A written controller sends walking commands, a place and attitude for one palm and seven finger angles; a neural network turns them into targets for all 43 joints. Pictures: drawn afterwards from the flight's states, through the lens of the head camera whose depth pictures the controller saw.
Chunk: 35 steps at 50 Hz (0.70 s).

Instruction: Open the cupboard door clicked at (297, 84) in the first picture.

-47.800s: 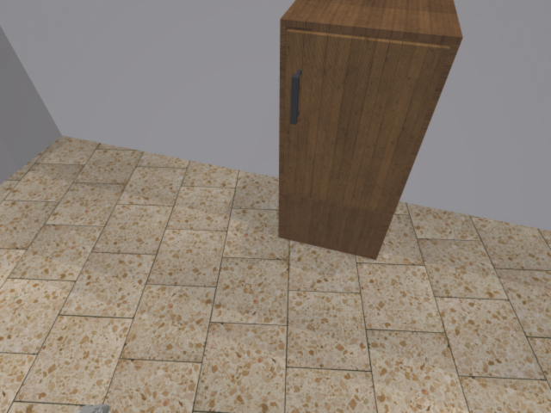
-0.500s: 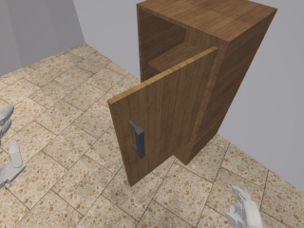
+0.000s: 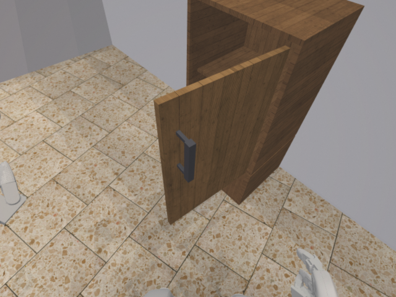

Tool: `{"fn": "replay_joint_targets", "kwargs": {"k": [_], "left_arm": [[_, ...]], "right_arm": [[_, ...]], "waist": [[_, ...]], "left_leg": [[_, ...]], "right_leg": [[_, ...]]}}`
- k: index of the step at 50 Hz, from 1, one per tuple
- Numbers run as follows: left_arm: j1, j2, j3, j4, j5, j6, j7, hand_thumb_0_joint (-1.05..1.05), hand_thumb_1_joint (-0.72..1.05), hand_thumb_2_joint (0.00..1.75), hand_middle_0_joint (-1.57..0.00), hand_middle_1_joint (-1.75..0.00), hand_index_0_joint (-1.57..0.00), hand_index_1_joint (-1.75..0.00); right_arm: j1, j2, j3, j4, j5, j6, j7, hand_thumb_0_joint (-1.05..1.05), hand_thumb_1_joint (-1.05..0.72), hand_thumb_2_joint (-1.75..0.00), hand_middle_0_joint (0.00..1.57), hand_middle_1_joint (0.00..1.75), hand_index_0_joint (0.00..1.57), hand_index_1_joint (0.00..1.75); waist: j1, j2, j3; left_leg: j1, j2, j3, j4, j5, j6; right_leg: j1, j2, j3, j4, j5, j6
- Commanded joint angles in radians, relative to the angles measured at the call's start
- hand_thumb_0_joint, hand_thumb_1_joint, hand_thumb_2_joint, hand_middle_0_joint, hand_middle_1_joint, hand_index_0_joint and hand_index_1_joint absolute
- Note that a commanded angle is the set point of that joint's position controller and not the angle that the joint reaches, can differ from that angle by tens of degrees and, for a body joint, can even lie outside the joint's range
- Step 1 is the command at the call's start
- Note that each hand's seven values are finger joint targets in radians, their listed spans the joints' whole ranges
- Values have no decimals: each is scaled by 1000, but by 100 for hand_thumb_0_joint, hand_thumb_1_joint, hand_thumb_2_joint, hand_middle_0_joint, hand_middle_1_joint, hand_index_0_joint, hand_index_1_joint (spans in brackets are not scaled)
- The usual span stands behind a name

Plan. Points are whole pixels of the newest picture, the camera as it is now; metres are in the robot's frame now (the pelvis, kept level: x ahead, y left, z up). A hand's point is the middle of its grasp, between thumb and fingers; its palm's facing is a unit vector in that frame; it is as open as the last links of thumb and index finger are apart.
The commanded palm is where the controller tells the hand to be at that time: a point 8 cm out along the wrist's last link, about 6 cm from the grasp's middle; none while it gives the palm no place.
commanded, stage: step back with the hand held close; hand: left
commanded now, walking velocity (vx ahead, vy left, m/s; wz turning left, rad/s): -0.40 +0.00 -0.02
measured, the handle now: (184, 157) +0.43 +0.07 +0.00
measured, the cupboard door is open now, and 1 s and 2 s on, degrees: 84 84 84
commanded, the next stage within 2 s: stop stepping back and stand still in 0.62 s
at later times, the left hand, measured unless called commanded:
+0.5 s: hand out of the picture +0.14 +0.27 +0.19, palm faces +0.46 -0.76 -0.46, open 7.4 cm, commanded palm +0.09 +0.29 +0.19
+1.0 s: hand out of the picture +0.07 +0.19 +0.17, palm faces +0.27 -0.81 -0.52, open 7.4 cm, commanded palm +0.01 +0.24 +0.19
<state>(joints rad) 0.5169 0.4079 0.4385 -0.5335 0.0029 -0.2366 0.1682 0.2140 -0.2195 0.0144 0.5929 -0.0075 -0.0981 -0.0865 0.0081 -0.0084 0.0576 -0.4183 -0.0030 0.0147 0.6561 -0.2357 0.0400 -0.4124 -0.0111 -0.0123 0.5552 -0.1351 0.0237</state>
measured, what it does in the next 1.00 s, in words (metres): walks backwards: right foot, then left foot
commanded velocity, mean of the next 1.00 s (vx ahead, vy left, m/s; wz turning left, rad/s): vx -0.21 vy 0.03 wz -0.04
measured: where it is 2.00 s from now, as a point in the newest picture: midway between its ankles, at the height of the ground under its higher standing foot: outside the picture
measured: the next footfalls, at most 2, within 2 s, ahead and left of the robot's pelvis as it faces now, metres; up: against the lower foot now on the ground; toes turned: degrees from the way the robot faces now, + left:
right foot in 0.66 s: -0.19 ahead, -0.14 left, +0.00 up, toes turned -5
left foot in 0.84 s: -0.03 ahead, +0.04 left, +0.00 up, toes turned -4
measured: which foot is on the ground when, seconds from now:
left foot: down 0.00-0.66, up 0.68-0.82, down 0.84-1.00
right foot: down 0.00-0.32, up 0.34-0.64, down 0.66-1.00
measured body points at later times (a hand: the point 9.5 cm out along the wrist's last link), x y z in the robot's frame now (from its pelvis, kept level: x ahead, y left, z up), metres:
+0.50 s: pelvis -0.05 -0.01 +0.02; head -0.03 +0.03 +0.46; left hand +0.11 +0.31 +0.21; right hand +0.13 -0.22 -0.06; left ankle +0.05 +0.09 -0.72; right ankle -0.14 -0.14 -0.66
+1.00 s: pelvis -0.16 -0.05 +0.01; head -0.15 -0.04 +0.46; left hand +0.05 +0.23 +0.20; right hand -0.04 -0.33 -0.07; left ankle -0.07 +0.04 -0.72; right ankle -0.23 -0.14 -0.72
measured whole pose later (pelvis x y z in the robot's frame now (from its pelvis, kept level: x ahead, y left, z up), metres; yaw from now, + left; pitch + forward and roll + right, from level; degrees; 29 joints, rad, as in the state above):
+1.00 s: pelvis -0.16 -0.05 +0.01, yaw -5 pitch +0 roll +1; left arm 0.58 0.48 0.43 -0.48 -0.05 -0.17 0.15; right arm 0.23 -0.25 0.00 0.63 -0.01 -0.13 -0.08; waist -0.05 -0.04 0.00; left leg -0.37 -0.03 0.05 0.47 -0.11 0.04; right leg -0.18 0.02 0.00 0.56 -0.39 -0.02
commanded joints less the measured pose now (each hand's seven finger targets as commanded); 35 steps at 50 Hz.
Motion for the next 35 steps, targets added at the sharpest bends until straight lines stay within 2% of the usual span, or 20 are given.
{"fn": "replay_joint_targets", "kwargs": {"k": [1,3,5,6,8,10,11,13,14,15,16,17,18,19,22,27,31,33,34,35], "left_arm": [[-12,184,160,-186,5,-63,19,0,90,90,-20,-30,-20,-30],[-8,188,173,-192,10,-67,10,0,90,90,-20,-30,-20,-30],[-8,202,186,-179,11,-72,3,0,90,90,-20,-30,-20,-30],[-14,187,160,-196,3,-72,-1,0,90,90,-20,-30,-20,-30],[-36,202,147,-215,-7,-65,-3,0,90,90,-20,-30,-20,-30],[-44,225,142,-223,-21,-58,10,0,90,90,-20,-30,-20,-30],[-37,224,140,-220,-23,-53,15,0,90,90,-20,-30,-20,-30],[-22,229,150,-234,-27,-47,18,0,90,90,-20,-30,-20,-30],[-6,226,159,-246,-29,-50,16,0,90,90,-20,-30,-20,-30],[10,238,189,-260,-16,-66,17,0,90,90,-20,-30,-20,-30],[29,227,209,-276,-9,-79,11,0,90,90,-20,-30,-20,-30],[11,233,211,-274,-10,-78,8,0,90,90,-20,-30,-20,-30],[3,219,196,-268,-16,-72,7,0,90,90,-20,-30,-20,-30],[12,195,173,-264,-28,-63,10,0,90,90,-20,-30,-20,-30],[17,148,85,-251,-42,-41,16,0,90,90,-20,-30,-20,-30],[-93,168,50,-250,-54,-10,5,0,90,90,-20,-30,-20,-30],[-34,236,117,-254,-81,-34,-24,0,90,90,-20,-30,-20,-30],[-28,324,187,-254,-85,-54,-21,0,90,90,-20,-30,-20,-30],[-33,334,198,-238,-67,-57,-15,0,90,90,-20,-30,-20,-30],[-48,305,158,-252,-64,-51,-20,0,90,90,-20,-30,-20,-30]], "right_arm": [[-115,-143,-68,-164,0,-59,-19,0,-90,-90,20,30,20,30],[-120,-145,-75,-172,0,-64,-15,0,-90,-90,20,30,20,30],[-121,-138,-79,-167,-3,-66,-12,0,-90,-90,20,30,20,30],[-105,-130,-77,-162,-3,-68,-8,0,-90,-90,20,30,20,30],[-89,-128,-83,-151,-1,-66,3,0,-90,-90,20,30,20,30],[-85,-108,-82,-117,-5,-48,11,0,-90,-90,20,30,20,30],[-86,-96,-78,-110,-3,-38,13,0,-90,-90,20,30,20,30],[-94,-103,-76,-113,2,-27,7,0,-90,-90,20,30,20,30],[-111,-125,-80,-130,2,-24,-2,0,-90,-90,20,30,20,30],[-152,-151,-91,-143,-3,-32,-14,0,-90,-90,20,30,20,30],[-151,-141,-91,-144,-15,-53,-15,0,-90,-90,20,30,20,30],[-126,-121,-99,-135,-17,-67,-13,0,-90,-90,20,30,20,30],[-120,-117,-104,-125,-14,-79,-4,0,-90,-90,20,30,20,30],[-121,-115,-103,-112,-13,-94,5,0,-90,-90,20,30,20,30],[-98,-105,-84,-63,-17,-119,14,0,-90,-90,20,30,20,30],[-107,-114,-69,-43,-27,-115,17,0,-90,-90,20,30,20,30],[-128,-94,-60,-77,-26,-69,33,0,-90,-90,20,30,20,30],[-154,-79,-44,-97,-20,-43,30,0,-90,-90,20,30,20,30],[-162,-69,-33,-103,-19,-43,23,0,-90,-90,20,30,20,30],[-194,-79,-39,-115,8,-51,19,0,-90,-90,20,30,20,30]], "waist": [[4,163,-134],[7,169,-149],[3,95,-119],[-8,31,-131],[-18,-62,-152],[-23,-145,-170],[-25,-166,-190],[-30,-102,-173],[-26,37,-140],[-10,276,-144],[-1,397,-210],[-12,292,-201],[-8,178,-192],[0,148,-194],[-7,177,-219],[-8,258,-256],[15,171,-302],[6,-75,-262],[20,-120,-209],[26,-220,-224]], "left_leg": [[-399,171,-212,-398,-453,73],[-441,191,-218,-389,-439,94],[-428,149,-180,-299,-402,84],[-341,96,-132,-218,-347,54],[-166,11,-56,-31,-317,0],[74,-36,-9,151,-174,-44],[130,-38,-4,165,-160,-46],[155,-14,-33,-46,-141,-32],[68,53,-139,-211,-129,3],[-153,203,-290,-387,-226,58],[-343,342,-444,-565,-438,121],[-339,375,-448,-592,-447,153],[-217,352,-407,-494,-291,157],[-52,319,-327,-427,-139,145],[198,292,-274,-407,102,115],[296,254,-197,-473,91,57],[357,190,-85,-310,327,-13],[297,67,24,-47,37,-67],[188,5,49,93,-97,-84],[53,-57,27,229,-193,-80]], "right_leg": [[440,46,57,144,-41,-7],[495,66,65,222,58,-4],[445,40,134,163,108,-23],[363,-6,196,73,155,-42],[166,-126,344,-126,14,-95],[-62,-232,369,-274,-79,-155],[-82,-231,313,-271,-67,-149],[-82,-155,200,-199,-86,-93],[-42,-50,141,-90,-135,-45],[152,53,57,143,-131,-8],[362,137,27,463,-224,7],[324,147,73,640,-288,1],[202,132,102,648,-321,-8],[79,105,94,610,-342,-9],[-13,72,54,415,-386,-9],[103,93,1,122,-408,-31],[179,28,28,-283,-145,-74],[39,-218,244,-363,87,-133],[30,-263,233,-352,258,-152],[137,-264,219,-268,597,-147]]}}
